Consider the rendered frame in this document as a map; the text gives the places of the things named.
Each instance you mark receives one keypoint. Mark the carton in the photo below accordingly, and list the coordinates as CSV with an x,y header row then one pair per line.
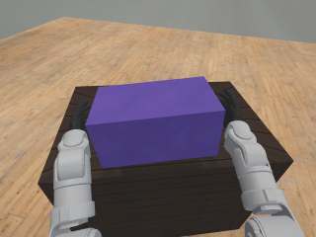
x,y
156,121

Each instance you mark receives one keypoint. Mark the robot right upper arm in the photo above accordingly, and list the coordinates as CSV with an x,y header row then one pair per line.
x,y
271,226

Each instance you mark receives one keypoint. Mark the robot left hand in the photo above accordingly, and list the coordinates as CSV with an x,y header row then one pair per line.
x,y
78,116

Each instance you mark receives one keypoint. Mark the robot right hand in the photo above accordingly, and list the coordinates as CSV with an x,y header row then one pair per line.
x,y
231,106

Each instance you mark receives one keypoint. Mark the robot right forearm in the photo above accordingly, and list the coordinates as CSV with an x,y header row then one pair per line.
x,y
260,193

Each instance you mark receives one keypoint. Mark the robot left forearm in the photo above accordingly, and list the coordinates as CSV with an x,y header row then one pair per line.
x,y
72,179

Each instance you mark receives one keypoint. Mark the pedestal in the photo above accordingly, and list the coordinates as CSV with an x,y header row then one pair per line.
x,y
174,198

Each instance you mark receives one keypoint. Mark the robot left upper arm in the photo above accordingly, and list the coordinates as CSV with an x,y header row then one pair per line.
x,y
87,232

